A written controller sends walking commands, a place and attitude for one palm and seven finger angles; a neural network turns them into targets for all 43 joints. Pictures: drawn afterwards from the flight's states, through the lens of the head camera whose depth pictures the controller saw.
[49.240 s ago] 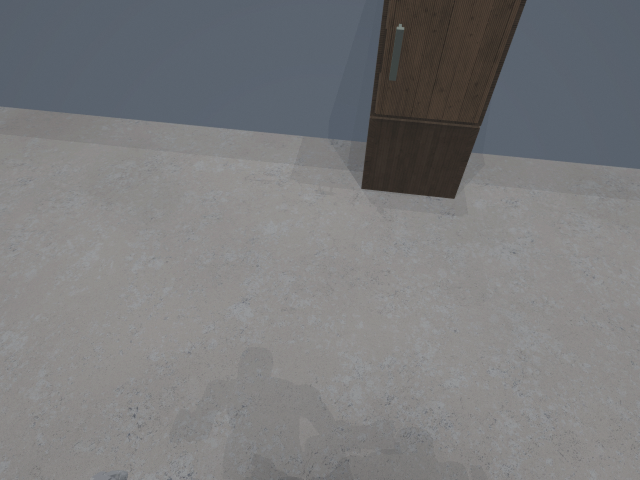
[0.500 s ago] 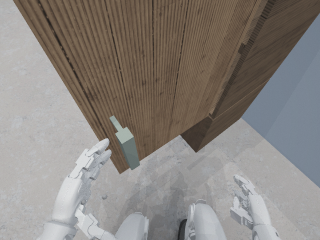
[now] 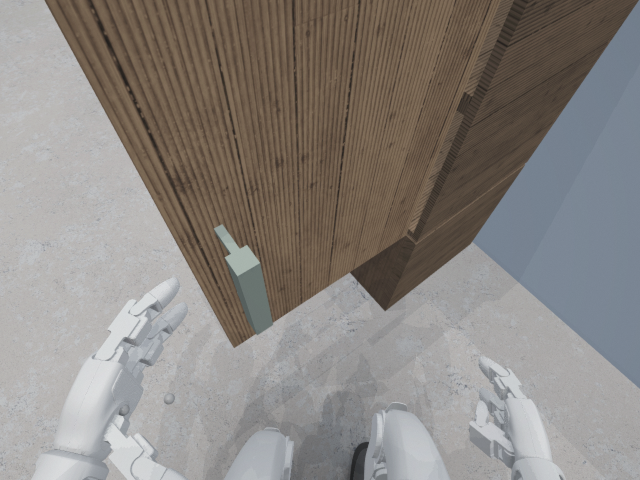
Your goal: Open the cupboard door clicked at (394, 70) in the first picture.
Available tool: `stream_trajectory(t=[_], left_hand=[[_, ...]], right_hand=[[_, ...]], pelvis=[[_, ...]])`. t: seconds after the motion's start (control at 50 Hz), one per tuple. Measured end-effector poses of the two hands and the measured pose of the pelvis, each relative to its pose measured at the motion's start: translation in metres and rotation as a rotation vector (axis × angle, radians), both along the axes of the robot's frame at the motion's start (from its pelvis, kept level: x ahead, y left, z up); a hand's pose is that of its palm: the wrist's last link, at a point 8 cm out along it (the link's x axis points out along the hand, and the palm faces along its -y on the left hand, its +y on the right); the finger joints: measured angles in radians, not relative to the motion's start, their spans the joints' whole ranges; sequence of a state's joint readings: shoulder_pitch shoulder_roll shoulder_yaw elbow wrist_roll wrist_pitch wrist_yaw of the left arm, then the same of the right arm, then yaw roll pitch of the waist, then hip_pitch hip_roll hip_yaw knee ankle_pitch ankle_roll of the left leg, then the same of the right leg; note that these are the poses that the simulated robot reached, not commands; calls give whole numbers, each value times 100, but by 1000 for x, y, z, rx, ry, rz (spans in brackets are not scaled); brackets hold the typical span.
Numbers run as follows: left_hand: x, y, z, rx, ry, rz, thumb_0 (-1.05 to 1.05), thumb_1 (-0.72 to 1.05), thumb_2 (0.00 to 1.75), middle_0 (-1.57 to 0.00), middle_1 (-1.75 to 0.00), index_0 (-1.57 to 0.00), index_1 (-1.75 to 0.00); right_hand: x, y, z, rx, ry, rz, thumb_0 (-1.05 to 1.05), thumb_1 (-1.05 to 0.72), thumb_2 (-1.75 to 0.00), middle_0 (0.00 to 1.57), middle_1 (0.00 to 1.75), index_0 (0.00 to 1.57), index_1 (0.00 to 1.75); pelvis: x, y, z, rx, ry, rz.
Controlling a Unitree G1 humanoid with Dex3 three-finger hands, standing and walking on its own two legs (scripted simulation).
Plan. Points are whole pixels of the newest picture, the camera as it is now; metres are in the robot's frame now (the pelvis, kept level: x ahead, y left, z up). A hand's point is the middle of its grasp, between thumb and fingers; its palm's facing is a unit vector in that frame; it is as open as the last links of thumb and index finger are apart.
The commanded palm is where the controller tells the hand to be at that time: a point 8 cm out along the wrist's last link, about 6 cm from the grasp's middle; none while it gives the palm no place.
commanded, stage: draw the hand back to the body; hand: left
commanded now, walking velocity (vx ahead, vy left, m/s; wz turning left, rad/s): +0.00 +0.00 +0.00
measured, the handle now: (243, 283) +0.33 +0.12 +0.04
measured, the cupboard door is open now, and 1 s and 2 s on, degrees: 88 88 88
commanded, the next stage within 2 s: step back with the hand held close in 1.44 s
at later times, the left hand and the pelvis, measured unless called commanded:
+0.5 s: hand (55, 361) +0.21 +0.23 +0.15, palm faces +0.14 -0.93 -0.33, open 15.4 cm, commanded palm +0.17 +0.28 +0.19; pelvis +0.03 +0.02 +0.08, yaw +0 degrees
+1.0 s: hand out of the picture +0.24 +0.27 +0.27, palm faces +0.41 -0.80 -0.44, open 9.8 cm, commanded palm +0.19 +0.31 +0.29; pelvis +0.06 +0.02 +0.13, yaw +0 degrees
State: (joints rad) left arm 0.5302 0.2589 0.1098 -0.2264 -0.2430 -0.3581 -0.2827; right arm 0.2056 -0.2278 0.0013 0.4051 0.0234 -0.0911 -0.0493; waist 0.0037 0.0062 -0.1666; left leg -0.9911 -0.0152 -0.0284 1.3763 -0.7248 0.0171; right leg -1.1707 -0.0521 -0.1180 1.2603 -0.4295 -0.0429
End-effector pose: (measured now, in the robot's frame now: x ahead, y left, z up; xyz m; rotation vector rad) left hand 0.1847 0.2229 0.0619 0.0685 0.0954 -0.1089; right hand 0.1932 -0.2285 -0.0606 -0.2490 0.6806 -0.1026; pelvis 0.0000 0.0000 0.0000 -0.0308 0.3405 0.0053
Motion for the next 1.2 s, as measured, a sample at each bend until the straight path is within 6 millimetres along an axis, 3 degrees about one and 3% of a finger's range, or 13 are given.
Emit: stream_trajectory(t=[0.18, 0.38, 0.44, 0.58, 0.8, 1.1, 1.2], left_hand=[[-5, 18, 48, 30, -4, 53, -1, -50, 30, -16, -30, -16, -30], [-5, 35, 83, 35, -32, 61, -1, -47, 31, -16, -30, -16, -30], [-4, 45, 96, 178, 18, 160, -1, -42, 33, -16, -30, -16, -30], [-9, 59, 128, 330, 71, 369, -1, -22, 41, -17, -30, -17, -30], [5, 77, 183, 395, -65, 467, 0, 15, 57, -18, -30, -18, -30], [15, 89, 252, 473, -326, 514, 1, 66, 80, -21, -30, -21, -30], [16, 88, 251, 455, -331, 523, 1, 79, 85, -21, -30, -21, -30]], right_hand=[[-12, 10, 35, 31, -20, -18, 1, -90, -90, 20, 30, 20, 30], [-2, 7, 73, -3, -95, -14, 1, -90, -90, 20, 30, 20, 30], [3, 9, 83, -16, -95, -27, 1, -90, -90, 20, 30, 20, 30], [11, 25, 97, 5, -84, -22, 1, -90, -90, 20, 30, 20, 30], [27, 44, 106, 41, -67, 58, 1, -90, -90, 20, 30, 20, 30], [40, 31, 118, 31, -68, 76, 1, -90, -90, 20, 30, 20, 30], [34, 24, 117, 33, -45, 56, 1, -90, -90, 20, 30, 20, 30]], pelvis=[[5, 3, 34, -2, -67, 5], [19, 9, 59, -13, -142, 8], [25, 11, 69, -9, -172, 3], [41, 19, 94, -6, -243, 8], [54, 23, 117, 1, -335, 7], [56, 16, 129, 2, -394, -7], [53, 13, 130, 2, -401, -15]])
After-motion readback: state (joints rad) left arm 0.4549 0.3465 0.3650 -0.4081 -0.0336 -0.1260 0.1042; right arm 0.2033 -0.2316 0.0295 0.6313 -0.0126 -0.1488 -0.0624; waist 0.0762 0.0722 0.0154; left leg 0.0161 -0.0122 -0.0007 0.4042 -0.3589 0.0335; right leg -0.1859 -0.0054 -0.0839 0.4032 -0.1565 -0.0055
